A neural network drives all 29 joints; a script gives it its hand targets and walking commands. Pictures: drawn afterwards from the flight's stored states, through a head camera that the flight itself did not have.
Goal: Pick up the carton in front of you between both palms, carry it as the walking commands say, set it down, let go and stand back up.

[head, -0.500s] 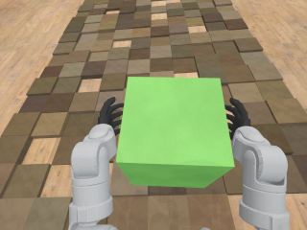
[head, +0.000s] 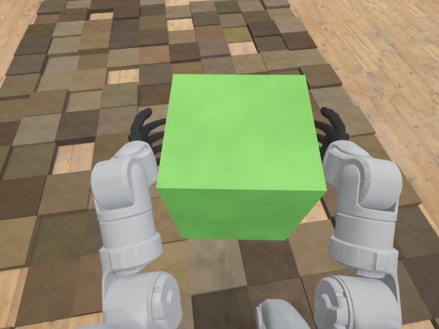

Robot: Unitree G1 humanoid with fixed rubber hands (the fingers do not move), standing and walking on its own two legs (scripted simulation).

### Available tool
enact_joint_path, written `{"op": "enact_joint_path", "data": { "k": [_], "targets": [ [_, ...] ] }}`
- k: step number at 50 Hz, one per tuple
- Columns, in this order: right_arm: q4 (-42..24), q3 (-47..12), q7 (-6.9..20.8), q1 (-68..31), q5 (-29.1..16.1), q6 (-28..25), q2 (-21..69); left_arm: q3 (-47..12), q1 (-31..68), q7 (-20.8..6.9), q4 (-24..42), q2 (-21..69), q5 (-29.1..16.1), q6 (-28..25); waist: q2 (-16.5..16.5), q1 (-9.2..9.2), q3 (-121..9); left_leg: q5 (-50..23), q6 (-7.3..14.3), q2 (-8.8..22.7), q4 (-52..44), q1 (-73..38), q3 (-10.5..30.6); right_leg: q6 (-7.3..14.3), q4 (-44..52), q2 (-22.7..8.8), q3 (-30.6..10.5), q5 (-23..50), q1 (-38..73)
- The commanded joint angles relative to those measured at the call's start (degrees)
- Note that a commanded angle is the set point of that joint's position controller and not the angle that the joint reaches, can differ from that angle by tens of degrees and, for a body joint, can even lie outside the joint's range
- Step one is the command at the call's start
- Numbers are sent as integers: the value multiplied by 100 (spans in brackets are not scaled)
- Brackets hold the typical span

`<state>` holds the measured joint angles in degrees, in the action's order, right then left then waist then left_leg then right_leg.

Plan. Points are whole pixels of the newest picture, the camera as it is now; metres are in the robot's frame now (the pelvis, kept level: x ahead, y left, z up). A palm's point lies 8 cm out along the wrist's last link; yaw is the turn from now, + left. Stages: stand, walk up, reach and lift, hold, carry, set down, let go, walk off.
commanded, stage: carry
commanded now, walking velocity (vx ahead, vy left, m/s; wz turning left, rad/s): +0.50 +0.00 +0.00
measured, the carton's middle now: (235, 167) +0.38 -0.03 +0.07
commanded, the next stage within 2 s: none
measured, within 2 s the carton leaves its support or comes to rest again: neither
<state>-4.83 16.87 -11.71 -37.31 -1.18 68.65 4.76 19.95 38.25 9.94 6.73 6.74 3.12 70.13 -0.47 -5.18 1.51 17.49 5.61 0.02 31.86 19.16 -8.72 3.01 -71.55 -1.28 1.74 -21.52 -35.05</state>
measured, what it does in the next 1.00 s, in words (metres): walks ahead, turning left: right foot, then left foot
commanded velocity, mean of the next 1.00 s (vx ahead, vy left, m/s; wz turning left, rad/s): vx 0.50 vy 0.00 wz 0.42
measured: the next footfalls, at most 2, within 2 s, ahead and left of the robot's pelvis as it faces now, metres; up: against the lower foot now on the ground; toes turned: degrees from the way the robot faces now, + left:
right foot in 0.24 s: +0.37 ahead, -0.08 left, +0.02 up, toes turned -4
left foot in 0.68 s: +0.70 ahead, +0.12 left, +0.01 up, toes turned +7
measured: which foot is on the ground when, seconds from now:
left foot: down 0.00-0.26, up 0.28-0.66, down 0.68-1.00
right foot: up 0.00-0.22, down 0.24-0.70, up 0.72-1.00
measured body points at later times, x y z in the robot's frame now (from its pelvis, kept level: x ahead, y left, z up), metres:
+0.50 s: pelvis +0.37 -0.01 +0.02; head +0.44 -0.01 +0.47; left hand +0.72 +0.18 +0.12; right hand +0.75 -0.12 +0.12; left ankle +0.39 +0.12 -0.63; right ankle +0.33 -0.08 -0.72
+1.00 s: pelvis +0.72 +0.07 +0.01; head +0.77 +0.10 +0.46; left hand +1.03 +0.30 +0.09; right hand +1.11 +0.01 +0.10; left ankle +0.66 +0.11 -0.73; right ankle +0.85 -0.07 -0.67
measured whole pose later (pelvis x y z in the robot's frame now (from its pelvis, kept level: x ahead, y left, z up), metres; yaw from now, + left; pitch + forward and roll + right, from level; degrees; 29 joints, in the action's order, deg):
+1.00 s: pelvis +0.72 +0.07 +0.01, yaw +16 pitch +7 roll -1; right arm -1.6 13.3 -9.4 -28.4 -1.1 56.8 5.8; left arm 15.6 24.3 9.0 8.2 8.5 4.1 58.1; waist 0.4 -5.1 -0.9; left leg 16.8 10.2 -8.2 27.2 16.0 6.3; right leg -3.6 -51.1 -3.8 -1.9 -15.6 -40.4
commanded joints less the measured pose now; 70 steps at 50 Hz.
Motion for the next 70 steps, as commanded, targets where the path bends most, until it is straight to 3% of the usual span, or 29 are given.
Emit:
{"op": "enact_joint_path", "data": {
  "k": [1, 8, 10, 11, 12, 13, 14, 18, 23, 27, 32, 33, 34, 35, 36, 37, 39, 41, 48, 53, 55, 56, 57, 58, 59, 61, 66, 68, 70],
  "targets": [
    [-943, -3794, 534, -4026, -1741, -196, 4680, -3511, 3193, -18, 287, 4116, -923, -283, -528, 162, -2597, -3631, 549, 1474, -870, -3135, 1631, -3, 875, -111, 93, 595, -1265],
    [-909, -3618, 391, -3145, -1230, -217, 4024, -3899, 3083, -34, 807, 3749, -1188, -316, -837, 71, -2335, -5217, 318, 767, -492, -2974, 524, 119, 4043, 427, 937, 2342, 232],
    [-793, -3569, 351, -3094, -1103, -184, 3972, -3885, 2929, -83, 751, 3678, -1298, -263, -820, 543, -2694, -5306, 76, 746, 639, -2538, 261, 188, 4768, 565, 980, 2897, 1956],
    [-704, -3544, 336, -3067, -1034, -152, 3936, -3839, 2874, -104, 659, 3643, -1312, -240, -353, 849, -2904, -4280, -107, 511, 1644, -1894, 69, 149, 4948, 310, 824, 3277, 3112],
    [-762, -3537, 339, -3212, -1004, -123, 3932, -3835, 2924, -116, 707, 3688, -1318, -261, 371, 970, -2957, -2051, -182, 135, 2493, -527, 286, 394, 4525, -307, -102, 4143, 4359],
    [-672, -3521, 344, -3186, -971, -78, 4052, -3700, 2975, -88, 477, 3557, -1285, -261, 1795, 988, -3479, 1217, -425, -554, 4374, 1497, 581, 1556, 4117, -1752, -2301, 5033, 6061],
    [-724, -3461, 316, -2943, -929, -105, 4017, -3833, 2572, -110, 228, 3815, -1420, -255, 1587, 1149, -3824, 1259, -343, -408, 5368, 2350, 913, 1840, 4309, -1810, -2852, 4354, 6472],
    [-627, -3315, 305, -2981, -696, -296, 4393, -4350, 3431, -326, 883, 4692, -1927, -478, 129, 995, -3254, 408, -219, 121, 4339, 2559, 1131, 1034, 4737, -1617, -1868, 3038, 5139],
    [-394, -3543, 347, -2491, -415, -537, 4436, -4549, 3137, -477, 733, 4693, -1937, -760, 479, 902, -2795, 143, -277, 220, 3168, 2948, 784, 874, 4864, -1562, -878, 3734, 4907],
    [-425, -3771, 399, -2407, -512, -607, 4471, -4410, 2637, -474, 473, 4463, -1635, -834, 836, 868, -2248, -1280, -245, 7, 975, 1826, 71, 410, 4962, -949, 548, 4433, 4069],
    [-288, -3887, 414, -2226, -668, -619, 4359, -3914, 1864, -339, 15, 4015, -1013, -846, 1197, 27, -2708, -1906, 14, -648, -433, -814, -517, -242, 2777, -1079, 1259, 6626, 3833],
    [-169, -3850, 415, -2143, -675, -620, 4362, -3795, 1849, -296, -27, 3860, -866, -827, 760, -161, -2939, -2015, 141, -426, -573, -1823, -17, -407, 1555, -828, 1083, 5312, 3116],
    [34, -3828, 419, -2106, -704, -614, 4343, -3644, 1699, -256, -155, 3837, -671, -806, -301, -1, -2991, -3331, 502, 598, -24, -3096, 1511, -497, 642, -401, 735, 1454, 1426],
    [166, -3737, 413, -2061, -695, -632, 4282, -3591, 1593, -224, -318, 3765, -604, -776, -1229, 22, -3034, -4813, 1279, 1642, -75, -3700, 3434, -599, -962, 414, 454, -1356, 21],
    [403, -3612, 402, -1979, -676, -666, 4332, -3570, 1721, -212, -340, 3793, -632, -773, -1239, -60, -3063, -4591, 1807, 1494, -498, -3756, 4378, -515, -1546, 583, -162, -1384, -444],
    [257, -3726, 429, -2162, -764, -742, 4616, -3611, 1883, -213, -337, 4060, -678, -842, -853, 21, -2997, -3745, 1803, 1294, -651, -3501, 4430, -483, -1463, 356, -428, -1131, -826],
    [-30, -4016, 578, -2846, -1142, -857, 5156, -3657, 2133, -201, -315, 4513, -662, -975, -189, 131, -2792, -2596, 1371, 1110, -833, -2633, 3779, -441, -858, -98, -622, -564, -782],
    [-229, -4224, 693, -3274, -1477, -1024, 5414, -3797, 2443, -188, 23, 4628, -742, -1117, -403, 242, -2781, -2419, 1255, 949, -955, -2050, 3369, -483, -28, -272, -500, -433, -483],
    [-337, -4192, 555, -2210, -1337, -1187, 4887, -4093, 1624, -93, 280, 4304, -757, -1354, -428, 49, -3036, -4851, 967, 613, -317, -2533, 2615, -692, 2281, -105, -122, 1050, -432],
    [-474, -4066, 511, -1262, -1048, -981, 4528, -4305, 1127, -137, 634, 4098, -977, -1158, -649, -51, -2554, -4778, 660, 174, 223, -2680, 2629, -625, 3962, 218, 126, 1568, -334],
    [-497, -4051, 511, -759, -943, -852, 4456, -4315, 775, -185, 719, 4044, -1000, -1026, -518, 199, -2677, -4801, 224, -75, 858, -1841, 2189, -588, 5242, 298, 374, 2409, 1608],
    [-610, -4056, 510, -593, -921, -805, 4420, -4358, 655, -218, 878, 4056, -1026, -966, -264, 455, -2989, -4021, 2, -193, 1791, -941, 1873, -549, 5534, -51, 304, 3267, 3292],
    [-805, -4076, 522, -527, -894, -733, 4392, -4385, 281, -243, 915, 4011, -1047, -898, 498, 605, -3365, -1027, -275, -265, 2681, 904, 1686, -267, 4814, -1451, -1027, 4218, 5354],
    [-1249, -4272, 584, -795, -1070, -708, 4599, -4404, 348, -226, 1165, 3950, -1026, -915, 2220, 701, -3799, 1890, -584, -740, 4478, 2688, 1239, 721, 4109, -2725, -2519, 4922, 6840],
    [-1501, -4420, 634, -640, -1205, -674, 4671, -4391, -288, -235, 975, 4238, -1011, -894, 1573, 925, -3672, 1447, -524, -363, 5013, 2957, 1026, 944, 4265, -2546, -2623, 4159, 6414],
    [-1762, -4519, 715, -236, -1181, -633, 4921, -4747, -190, -361, 1800, 4691, -1307, -873, 577, 937, -3153, 906, -508, -2, 4158, 2902, 1116, 647, 4931, -2073, -1957, 2411, 5566],
    [-2147, -4639, 773, 696, -741, -599, 5175, -5392, -246, -815, 2323, 5080, -1939, -743, 1109, 564, -2352, 840, -472, 110, 760, 1040, 652, 270, 5562, -1416, -566, 1997, 3556],
    [-2297, -4551, 759, 1055, -612, -568, 5047, -5422, -449, -901, 2403, 4854, -2028, -665, 1546, 484, -2392, 319, -502, -284, -57, -435, -173, 178, 5387, -1321, -160, 1059, 2710],
    [-2096, -4426, 722, 1561, -574, -513, 4867, -5531, -727, -963, 2453, 4668, -2042, -570, 621, 297, -2654, -394, -390, -330, -169, -2546, -277, -33, 3770, -685, 632, 1403, 1305]
  ]
}}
